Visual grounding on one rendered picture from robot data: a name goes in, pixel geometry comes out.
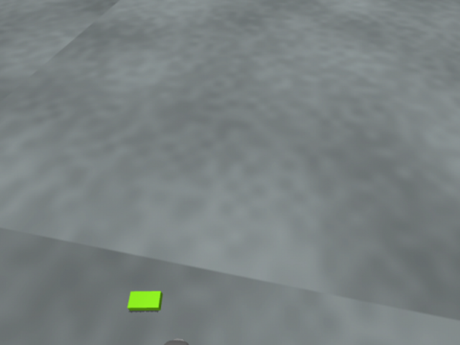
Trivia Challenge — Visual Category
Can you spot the small box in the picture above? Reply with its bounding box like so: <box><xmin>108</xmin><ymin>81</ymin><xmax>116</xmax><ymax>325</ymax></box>
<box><xmin>127</xmin><ymin>291</ymin><xmax>162</xmax><ymax>311</ymax></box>

